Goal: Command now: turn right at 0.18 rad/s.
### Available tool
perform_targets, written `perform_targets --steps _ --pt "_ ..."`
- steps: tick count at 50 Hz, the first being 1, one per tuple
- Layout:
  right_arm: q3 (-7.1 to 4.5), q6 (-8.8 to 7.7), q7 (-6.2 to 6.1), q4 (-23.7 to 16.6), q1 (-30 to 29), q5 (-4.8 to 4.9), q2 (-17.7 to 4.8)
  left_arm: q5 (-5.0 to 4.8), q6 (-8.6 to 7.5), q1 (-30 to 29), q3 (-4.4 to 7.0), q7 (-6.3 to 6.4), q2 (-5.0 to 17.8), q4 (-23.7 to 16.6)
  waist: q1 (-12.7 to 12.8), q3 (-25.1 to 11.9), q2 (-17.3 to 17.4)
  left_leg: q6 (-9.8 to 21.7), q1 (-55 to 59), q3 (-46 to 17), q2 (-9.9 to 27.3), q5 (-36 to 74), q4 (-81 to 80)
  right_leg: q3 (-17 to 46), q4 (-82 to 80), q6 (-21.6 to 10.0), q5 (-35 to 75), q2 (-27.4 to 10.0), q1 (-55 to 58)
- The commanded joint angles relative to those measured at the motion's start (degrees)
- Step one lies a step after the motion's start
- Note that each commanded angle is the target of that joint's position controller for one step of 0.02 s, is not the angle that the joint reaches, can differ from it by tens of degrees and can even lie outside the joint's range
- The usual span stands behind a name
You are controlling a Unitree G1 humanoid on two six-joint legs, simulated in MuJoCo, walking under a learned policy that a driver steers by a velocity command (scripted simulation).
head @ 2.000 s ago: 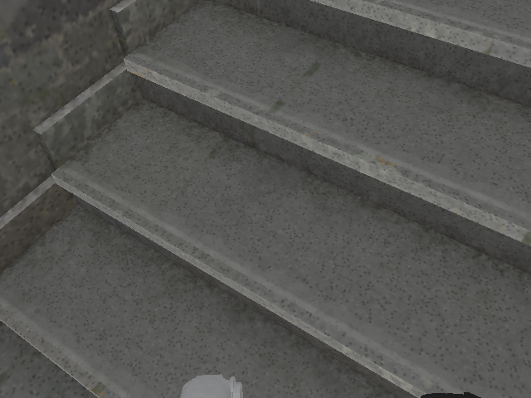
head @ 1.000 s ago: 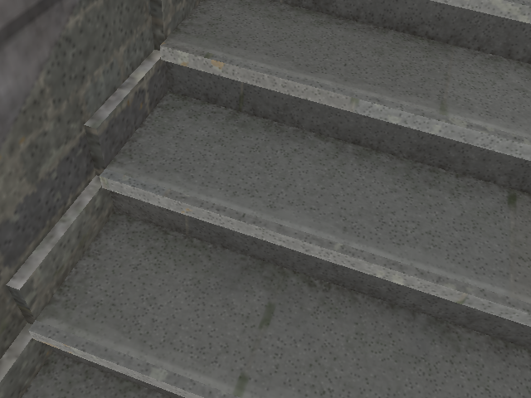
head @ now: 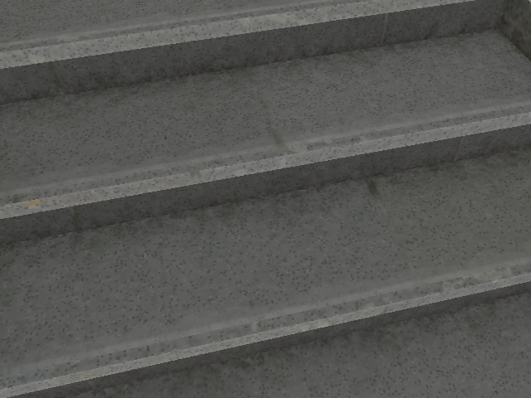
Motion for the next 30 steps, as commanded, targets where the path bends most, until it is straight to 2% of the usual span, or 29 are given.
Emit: perform_targets --steps 1,2,3,4,6,7,8,9,10,11,12,13,14,15,16,17,19,20,21,24,25,26,27,30 --pt "0.08 -0.02 0.59 -2.2 -0.4 0.09 -0.1 0.96 -1.84 -1.2 0.73 1.95 3.6 -5.5 0.2 -6.2 -8.6 -1.9 -1.3 -8.8 -0.9 -0.3 22.3 18.2 -17.0 -14.2 23.9 -20.1 1.8" --pt "0.10 0.07 0.77 -2.6 -1.5 -0.92 -0.9 0.67 -2.06 -2.2 0.16 2.23 3.2 -5.8 -1.2 -3.5 -7.9 -2.2 -2.1 -9.5 -0.7 0.9 20.8 15.6 -16.3 -11.5 23.4 -16.8 1.7" --pt "-0.32 0.34 0.94 -1.6 -0.2 -1.64 -1.9 0.38 -2.41 -1.7 0.10 2.38 2.9 -5.8 -1.7 -3.1 -8.4 -2.5 -1.6 -8.9 -1.6 1.6 21.4 12.8 -15.1 -10.6 30.0 -15.3 2.6" --pt "-0.44 0.71 1.08 -0.2 1.5 -1.68 -2.2 0.38 -2.78 -0.1 0.13 2.30 3.1 -5.4 -1.6 -4.0 -7.9 -2.5 -0.7 -8.7 -2.8 1.9 22.0 11.1 -13.7 -10.4 36.3 -14.8 4.5" --pt "-0.25 0.93 1.27 0.5 1.6 -1.22 -2.0 0.68 -3.74 2.7 0.21 2.44 3.3 -4.3 -1.0 -5.3 -6.7 -2.4 -1.3 -9.4 -3.8 0.7 16.8 10.1 -12.1 -9.8 41.8 -14.9 10.0" --pt "0.22 0.94 1.31 -0.3 -0.9 -1.14 -1.5 0.72 -3.84 4.0 0.24 2.61 3.7 -3.3 -0.8 -4.6 -7.1 -2.3 -3.3 -9.7 -3.3 -2.2 7.5 10.6 -12.2 -8.4 37.2 -13.9 14.2" --pt "0.50 1.05 1.02 0.0 -2.4 -0.86 -0.6 0.66 -3.76 4.6 0.53 2.86 4.0 -3.2 0.1 -4.7 -8.5 -2.1 -1.7 -8.5 -3.8 -4.3 0.8 10.1 -12.5 -7.7 34.9 -13.4 15.4" --pt "0.70 1.14 0.84 0.9 -2.2 -0.48 -0.4 0.79 -3.33 4.7 0.75 3.06 4.3 -3.4 0.8 -4.5 -11.3 -1.8 0.6 -7.6 -4.4 -7.4 -6.2 9.7 -12.4 -7.6 32.5 -12.6 15.8" --pt "0.66 1.10 0.37 2.1 -0.8 -0.30 0.0 0.49 -2.78 5.8 1.04 3.40 4.2 -3.1 1.4 -4.4 -13.3 -1.5 3.8 -6.7 -5.3 -7.7 -12.2 9.3 -12.1 -8.0 33.0 -11.9 15.0" --pt "0.56 0.80 -0.06 3.2 0.6 -0.10 -0.1 0.38 -2.71 6.5 1.22 3.64 3.8 -2.7 1.3 -4.3 -14.4 -1.2 5.6 -6.0 -5.4 -4.0 -17.9 9.8 -11.3 -8.3 34.7 -12.0 15.2" --pt "0.85 0.37 -0.35 4.9 3.6 -0.07 1.4 -0.37 -2.54 6.8 1.60 3.62 3.9 -2.1 0.0 -5.3 -14.4 -0.3 10.2 -5.0 -5.5 4.5 -26.4 9.3 -9.9 -7.4 34.6 -11.4 13.9" --pt "0.66 -0.51 -0.31 6.1 4.9 0.31 0.9 -2.14 -2.40 5.5 2.18 3.13 3.6 -2.5 -0.1 -5.1 -10.7 0.6 13.2 -6.2 -4.5 15.8 -32.8 9.9 -8.9 -5.2 31.1 -10.6 11.9" --pt "0.43 -1.36 -0.21 7.0 5.7 -0.92 -0.7 -2.70 -2.41 6.3 2.25 2.49 2.4 -2.4 0.7 -6.2 -6.5 1.4 17.2 -9.7 -1.2 23.7 -33.2 9.9 -7.2 -2.8 23.6 -9.5 8.5" --pt "0.18 -1.95 -0.44 5.9 3.3 -1.10 -2.3 -2.55 -2.47 7.7 2.34 1.73 1.4 -2.7 2.6 -5.2 -0.7 1.4 15.1 -10.8 1.5 25.7 -29.2 6.8 -8.4 -1.2 12.3 -6.0 5.8" --pt "0.80 -2.20 -0.16 5.0 -0.2 -0.82 -0.1 -2.02 -2.21 6.5 1.97 1.54 0.8 -2.2 2.6 -1.9 5.3 2.7 7.8 -12.6 2.2 19.5 -30.0 5.2 -10.3 -0.2 6.9 -5.3 7.4" --pt "1.47 -2.47 -0.06 4.5 -1.3 -0.52 1.7 -1.48 -2.01 6.1 2.17 1.68 1.8 -1.3 2.2 -0.1 3.6 3.0 6.3 -12.7 1.7 15.2 -32.1 5.3 -10.2 0.3 7.5 -5.6 8.1" --pt "1.31 -2.69 -0.19 4.2 -0.4 -0.57 1.1 -1.17 -1.87 7.0 2.56 1.51 2.7 -0.1 1.5 0.5 2.7 3.0 7.7 -11.9 0.6 14.6 -33.0 5.5 -10.0 0.3 10.7 -6.5 7.4" --pt "1.53 -2.90 -0.45 4.4 -0.9 -0.03 1.7 -1.11 -1.59 6.5 2.47 1.56 2.4 0.7 0.9 0.1 1.2 3.1 8.9 -11.5 0.3 16.0 -32.5 5.6 -9.6 0.5 12.0 -6.4 7.1" --pt "1.46 -3.08 -0.61 4.6 0.1 0.16 1.4 -1.12 -1.72 7.0 2.44 1.54 2.4 1.1 1.0 -0.4 1.0 3.5 9.7 -11.7 0.1 17.6 -32.4 5.5 -9.9 0.6 12.6 -6.6 7.2" --pt "1.58 -3.38 -0.70 5.1 1.6 -0.06 1.7 -1.27 -1.67 8.9 2.40 1.67 2.5 3.3 0.9 0.3 -0.3 3.9 10.2 -12.0 0.5 17.1 -32.8 5.3 -10.8 1.0 11.2 -6.5 6.5" --pt "1.49 -3.40 -1.17 6.1 2.9 0.31 1.2 -1.22 -1.67 9.7 2.61 1.42 3.3 3.9 1.3 0.6 0.8 3.9 10.6 -11.8 0.5 18.0 -31.9 4.7 -11.5 1.4 10.7 -6.8 5.9" --pt "1.53 -3.42 -1.33 6.3 3.4 0.33 1.3 -1.21 -1.57 10.1 2.62 1.38 3.4 4.6 1.1 0.7 -0.2 4.0 10.9 -11.8 0.6 17.9 -31.8 4.7 -11.6 1.5 10.1 -6.6 5.5" --pt "1.54 -3.38 -1.19 6.9 4.2 0.30 1.0 -1.69 -1.47 10.5 2.55 1.39 3.3 5.1 1.3 1.7 -0.2 3.9 9.9 -11.6 0.2 16.6 -31.6 4.9 -12.3 1.6 8.9 -6.7 5.3" --pt "1.67 -3.34 -1.11 8.1 4.9 0.10 1.3 -1.56 -1.34 11.2 2.27 1.64 3.3 6.8 1.2 2.6 -1.5 4.0 9.3 -12.1 0.2 14.1 -32.8 5.0 -13.3 1.6 8.1 -7.0 5.4"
